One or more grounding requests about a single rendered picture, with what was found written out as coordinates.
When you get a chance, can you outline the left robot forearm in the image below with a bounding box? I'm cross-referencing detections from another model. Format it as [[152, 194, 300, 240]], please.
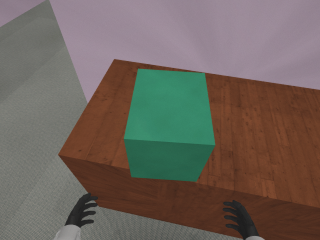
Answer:
[[52, 224, 81, 240]]

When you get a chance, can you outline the pedestal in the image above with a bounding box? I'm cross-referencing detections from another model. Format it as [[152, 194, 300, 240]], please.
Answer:
[[58, 59, 320, 240]]

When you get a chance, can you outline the carton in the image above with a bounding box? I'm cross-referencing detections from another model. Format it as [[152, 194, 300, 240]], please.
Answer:
[[124, 68, 216, 182]]

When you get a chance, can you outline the robot left hand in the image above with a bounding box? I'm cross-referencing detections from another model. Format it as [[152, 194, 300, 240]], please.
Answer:
[[64, 193, 98, 228]]

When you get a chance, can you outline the robot right hand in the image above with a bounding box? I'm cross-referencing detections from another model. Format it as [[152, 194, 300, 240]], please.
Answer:
[[222, 200, 260, 240]]

